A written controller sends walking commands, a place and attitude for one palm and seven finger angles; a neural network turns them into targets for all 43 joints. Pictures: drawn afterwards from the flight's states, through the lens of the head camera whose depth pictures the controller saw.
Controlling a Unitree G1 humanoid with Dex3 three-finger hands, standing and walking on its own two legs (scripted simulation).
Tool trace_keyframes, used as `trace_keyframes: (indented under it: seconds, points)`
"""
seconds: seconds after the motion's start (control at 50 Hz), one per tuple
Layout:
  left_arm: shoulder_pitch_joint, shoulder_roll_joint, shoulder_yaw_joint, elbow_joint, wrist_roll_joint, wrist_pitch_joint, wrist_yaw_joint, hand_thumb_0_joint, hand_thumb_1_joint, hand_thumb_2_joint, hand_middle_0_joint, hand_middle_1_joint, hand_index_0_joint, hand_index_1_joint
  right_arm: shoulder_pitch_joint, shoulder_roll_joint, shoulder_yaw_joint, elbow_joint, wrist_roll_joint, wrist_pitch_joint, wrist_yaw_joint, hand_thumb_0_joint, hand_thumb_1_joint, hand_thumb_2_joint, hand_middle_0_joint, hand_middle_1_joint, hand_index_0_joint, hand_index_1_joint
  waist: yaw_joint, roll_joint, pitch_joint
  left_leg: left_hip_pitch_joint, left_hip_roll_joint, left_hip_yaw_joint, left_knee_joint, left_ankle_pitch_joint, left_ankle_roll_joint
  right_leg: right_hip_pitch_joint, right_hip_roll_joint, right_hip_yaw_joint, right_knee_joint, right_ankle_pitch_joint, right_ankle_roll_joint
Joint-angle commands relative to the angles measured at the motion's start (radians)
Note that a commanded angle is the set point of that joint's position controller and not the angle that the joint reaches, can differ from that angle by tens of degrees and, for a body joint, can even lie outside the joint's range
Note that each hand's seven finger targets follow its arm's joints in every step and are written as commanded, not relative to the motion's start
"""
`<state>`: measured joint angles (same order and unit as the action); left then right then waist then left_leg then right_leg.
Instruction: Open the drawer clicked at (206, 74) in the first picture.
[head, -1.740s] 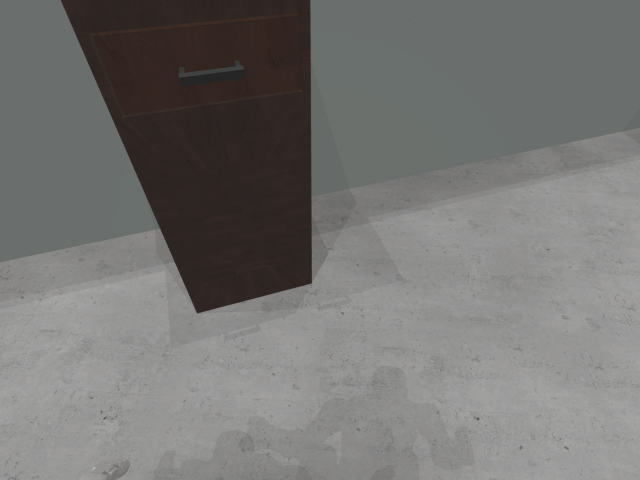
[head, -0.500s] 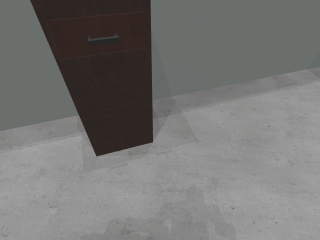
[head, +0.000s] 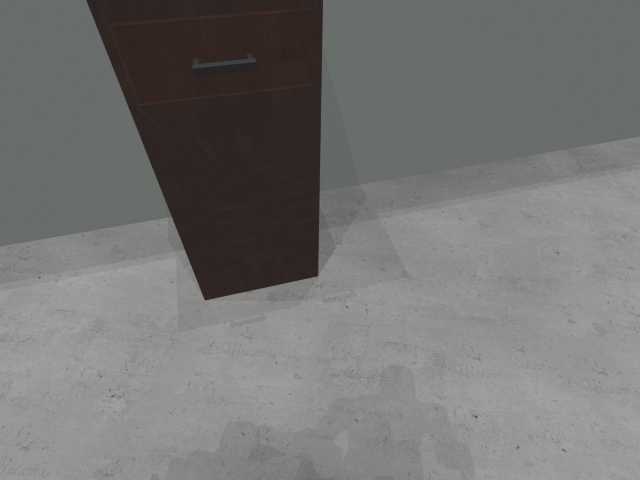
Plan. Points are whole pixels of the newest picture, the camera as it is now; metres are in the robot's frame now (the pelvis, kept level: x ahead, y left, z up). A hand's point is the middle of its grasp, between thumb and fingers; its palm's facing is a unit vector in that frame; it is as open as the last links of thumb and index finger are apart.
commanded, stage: turn to face it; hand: left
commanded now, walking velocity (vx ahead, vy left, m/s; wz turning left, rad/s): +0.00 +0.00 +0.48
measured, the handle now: (224, 63) +0.86 +0.25 +0.10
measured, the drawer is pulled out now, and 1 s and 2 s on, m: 0.00 0.00 0.00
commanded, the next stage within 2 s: take the last steps up to it in 0.48 s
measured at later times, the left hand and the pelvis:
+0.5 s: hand out of the picture -0.02 +0.25 -0.17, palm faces +0.22 -0.95 -0.23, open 7.4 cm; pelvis -0.03 +0.04 +0.00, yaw +12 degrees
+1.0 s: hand out of the picture -0.11 +0.11 -0.17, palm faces +0.35 -0.92 -0.14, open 7.4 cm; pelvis +0.01 +0.00 +0.00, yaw +16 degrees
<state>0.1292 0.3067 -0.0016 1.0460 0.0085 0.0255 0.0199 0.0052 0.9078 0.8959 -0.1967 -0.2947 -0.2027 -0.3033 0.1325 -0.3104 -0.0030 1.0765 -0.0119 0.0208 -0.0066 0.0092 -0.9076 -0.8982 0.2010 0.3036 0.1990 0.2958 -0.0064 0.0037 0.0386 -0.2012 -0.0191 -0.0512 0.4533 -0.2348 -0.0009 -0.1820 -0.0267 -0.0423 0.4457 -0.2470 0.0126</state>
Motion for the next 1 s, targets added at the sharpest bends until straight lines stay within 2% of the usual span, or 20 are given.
trace_keyframes:
  seconds: [0.0, 0.06, 0.1, 0.14, 0.16, 0.18, 0.2, 0.24, 0.3, 0.36, 0.56, 0.62, 0.66, 0.68, 0.7, 0.72, 0.74, 0.8, 0.84, 0.98]
  points:
    - [0.077, 0.182, 0.057, -0.078, 0.008, -0.004, 0.017, 0.0, 0.9, 0.9, -0.2, -0.3, -0.2, -0.3, 0.008, -0.098, -0.033, -0.095, 0.002, 0.003, 0.0, 0.0, -0.9, -0.9, 0.2, 0.3, 0.2, 0.3, 0.032, -0.137, -0.078, -0.134, 0.05, -0.005, 0.168, 0.145, 0.0, 0.079, -0.263, 0.148, -0.055, 0.256, -0.094]
    - [0.059, 0.178, 0.069, -0.115, 0.021, -0.009, 0.026, 0.0, 0.9, 0.9, -0.2, -0.3, -0.2, -0.3, 0.029, -0.072, -0.053, -0.118, 0.001, 0.015, -0.001, 0.0, -0.9, -0.9, 0.2, 0.3, 0.2, 0.3, 0.024, -0.204, -0.056, -0.19, 0.04, 0.041, 0.42, -0.264, -0.015, 0.041, -0.371, 0.168, -0.074, 0.419, -0.206]
    - [0.027, 0.171, 0.071, -0.135, 0.026, -0.012, 0.024, 0.0, 0.9, 0.9, -0.2, -0.3, -0.2, -0.3, 0.062, -0.044, -0.055, -0.123, 0.007, 0.011, 0.007, 0.0, -0.9, -0.9, 0.2, 0.3, 0.2, 0.3, -0.006, -0.177, -0.035, -0.156, 0.071, 0.055, 0.328, -0.26, -0.022, 0.015, -0.35, 0.088, -0.01, 0.486, -0.181]
    - [0.009, 0.151, 0.072, -0.151, 0.015, -0.007, 0.019, 0.0, 0.9, 0.9, -0.2, -0.3, -0.2, -0.3, 0.153, -0.036, -0.055, -0.106, 0.004, 0.0, 0.011, 0.0, -0.9, -0.9, 0.2, 0.3, 0.2, 0.3, -0.044, -0.106, -0.063, 0.002, 0.065, 0.082, 0.07, 0.019, -0.019, -0.05, -0.286, -0.01, 0.143, 0.391, -0.088]
    - [0.04, 0.101, 0.065, -0.161, 0.006, 0.002, 0.015, 0.0, 0.9, 0.9, -0.2, -0.3, -0.2, -0.3, 0.194, -0.081, -0.061, -0.103, -0.006, -0.011, 0.009, 0.0, -0.9, -0.9, 0.2, 0.3, 0.2, 0.3, -0.051, 0.091, -0.078, 0.072, 0.154, -0.105, -0.059, 0.226, 0.028, -0.165, -0.165, -0.078, 0.33, 0.143, -0.011]
    - [0.037, 0.028, 0.051, -0.188, -0.002, 0.009, 0.013, 0.0, 0.9, 0.9, -0.2, -0.3, -0.2, -0.3, 0.219, -0.164, -0.081, -0.108, -0.01, -0.018, 0.0, 0.0, -0.9, -0.9, 0.2, 0.3, 0.2, 0.3, -0.049, 0.351, -0.045, 0.082, 0.363, -0.401, -0.175, 0.495, 0.137, -0.338, -0.03, -0.078, 0.524, -0.378, 0.06]
    - [0.03, 0.051, 0.055, -0.186, 0.005, 0.017, 0.018, 0.0, 0.9, 0.9, -0.2, -0.3, -0.2, -0.3, 0.213, -0.172, -0.083, -0.103, -0.01, -0.011, -0.007, 0.0, -0.9, -0.9, 0.2, 0.3, 0.2, 0.3, -0.048, 0.234, -0.058, 0.031, 0.397, -0.38, -0.169, 0.421, 0.203, -0.295, -0.041, 0.036, 0.623, -0.391, 0.032]
    - [0.02, 0.045, 0.065, -0.162, 0.011, 0.02, 0.013, 0.0, 0.9, 0.9, -0.2, -0.3, -0.2, -0.3, 0.144, -0.115, -0.073, -0.13, -0.01, -0.016, -0.016, 0.0, -0.9, -0.9, 0.2, 0.3, 0.2, 0.3, -0.019, 0.161, -0.029, -0.019, 0.322, -0.349, -0.199, 0.153, 0.176, -0.335, -0.067, 0.065, 0.675, -0.273, 0.025]
    - [0.064, 0.023, 0.066, -0.127, 0.012, 0.015, 0.004, 0.0, 0.9, 0.9, -0.2, -0.3, -0.2, -0.3, 0.124, -0.072, -0.064, -0.133, -0.008, -0.024, -0.024, 0.0, -0.9, -0.9, 0.2, 0.3, 0.2, 0.3, -0.002, 0.084, -0.042, 0.019, 0.257, -0.256, -0.19, 0.201, 0.16, -0.334, -0.062, 0.062, 0.669, -0.155, 0.041]
    - [0.077, -0.004, 0.063, -0.117, 0.008, 0.013, 0.003, 0.0, 0.9, 0.9, -0.2, -0.3, -0.2, -0.3, 0.157, -0.06, -0.07, -0.121, -0.004, -0.027, -0.028, 0.0, -0.9, -0.9, 0.2, 0.3, 0.2, 0.3, -0.013, 0.075, -0.091, 0.099, 0.24, -0.216, -0.165, 0.293, 0.172, -0.32, -0.049, 0.045, 0.599, -0.151, 0.051]
    - [0.089, -0.038, 0.06, -0.11, 0.007, 0.015, 0.01, 0.0, 0.9, 0.9, -0.2, -0.3, -0.2, -0.3, 0.164, -0.05, -0.081, -0.105, -0.013, -0.008, -0.023, 0.0, -0.9, -0.9, 0.2, 0.3, 0.2, 0.3, -0.024, 0.12, -0.053, 0.013, 0.229, -0.31, -0.214, 0.071, 0.179, -0.18, -0.009, 0.034, 0.324, -0.202, 0.034]
    - [0.203, -0.07, 0.046, -0.057, 0.01, 0.0, 0.005, 0.0, 0.9, 0.9, -0.2, -0.3, -0.2, -0.3, 0.156, -0.036, -0.08, -0.087, -0.018, -0.012, -0.021, 0.0, -0.9, -0.9, 0.2, 0.3, 0.2, 0.3, 0.004, 0.11, -0.085, -0.056, 0.204, -0.294, -0.253, -0.238, 0.144, -0.017, 0.025, 0.008, 0.158, -0.174, 0.013]
    - [0.312, -0.061, 0.048, -0.01, 0.019, -0.011, 0.001, 0.0, 0.9, 0.9, -0.2, -0.3, -0.2, -0.3, 0.137, -0.007, -0.079, -0.073, -0.015, -0.008, -0.018, 0.0, -0.9, -0.9, 0.2, 0.3, 0.2, 0.3, 0.046, 0.046, -0.047, -0.221, 0.137, -0.212, -0.197, -0.38, 0.086, 0.189, 0.026, -0.003, -0.054, -0.099, 0.001]
    - [0.349, -0.014, 0.057, -0.002, 0.03, -0.019, 0.004, 0.0, 0.9, 0.9, -0.2, -0.3, -0.2, -0.3, 0.144, 0.039, -0.071, -0.074, -0.008, -0.007, -0.015, 0.0, -0.9, -0.9, 0.2, 0.3, 0.2, 0.3, 0.056, -0.097, -0.018, -0.335, 0.055, -0.121, -0.009, -0.383, 0.04, 0.231, -0.081, 0.15, -0.178, -0.256, -0.038]
    - [0.345, 0.05, 0.068, -0.017, 0.037, -0.02, 0.01, 0.0, 0.9, 0.9, -0.2, -0.3, -0.2, -0.3, 0.127, 0.099, -0.057, -0.104, -0.002, -0.008, -0.014, 0.0, -0.9, -0.9, 0.2, 0.3, 0.2, 0.3, 0.057, -0.34, 0.08, -0.477, -0.05, 0.026, 0.253, -0.314, 0.001, 0.137, -0.283, 0.475, -0.355, -0.554, -0.127]
    - [0.296, 0.057, 0.063, -0.047, 0.02, -0.021, 0.014, 0.0, 0.9, 0.9, -0.2, -0.3, -0.2, -0.3, 0.081, 0.043, -0.07, -0.124, -0.018, -0.005, -0.006, 0.0, -0.9, -0.9, 0.2, 0.3, 0.2, 0.3, 0.047, -0.252, 0.166, -0.454, 0.002, 0.031, 0.409, -0.262, 0.008, -0.06, -0.349, 0.508, -0.428, -0.623, -0.166]
    - [0.251, 0.043, 0.07, -0.049, 0.017, -0.033, 0.017, 0.0, 0.9, 0.9, -0.2, -0.3, -0.2, -0.3, 0.096, 0.036, -0.076, -0.118, -0.022, -0.003, 0.006, 0.0, -0.9, -0.9, 0.2, 0.3, 0.2, 0.3, 0.013, -0.221, 0.152, -0.426, 0.022, 0.035, 0.5, -0.212, 0.006, -0.102, -0.33, 0.501, -0.442, -0.621, -0.177]
    - [0.246, -0.042, 0.049, -0.027, 0.011, -0.066, 0.006, 0.0, 0.9, 0.9, -0.2, -0.3, -0.2, -0.3, 0.14, 0.052, -0.083, -0.073, -0.024, -0.007, 0.018, 0.0, -0.9, -0.9, 0.2, 0.3, 0.2, 0.3, -0.023, -0.116, 0.17, -0.408, 0.07, 0.068, 0.618, -0.052, -0.008, -0.088, -0.195, 0.272, -0.356, -0.302, -0.148]
    - [0.287, -0.059, 0.047, -0.009, 0.01, -0.077, 0.005, 0.0, 0.9, 0.9, -0.2, -0.3, -0.2, -0.3, 0.148, 0.072, -0.084, -0.064, -0.022, -0.012, 0.019, 0.0, -0.9, -0.9, 0.2, 0.3, 0.2, 0.3, -0.019, -0.092, 0.137, -0.417, 0.081, 0.088, 0.636, -0.005, -0.019, -0.03, -0.165, 0.194, -0.332, -0.173, -0.145]
    - [0.431, -0.072, 0.052, 0.068, 0.028, -0.082, 0.007, 0.0, 0.9, 0.9, -0.2, -0.3, -0.2, -0.3, 0.002, 0.106, -0.073, -0.107, -0.02, -0.037, 0.011, 0.0, -0.9, -0.9, 0.2, 0.3, 0.2, 0.3, 0.048, -0.127, 0.108, -0.418, 0.125, 0.134, 0.402, -0.103, -0.019, 0.092, -0.195, 0.244, -0.271, -0.001, -0.215]
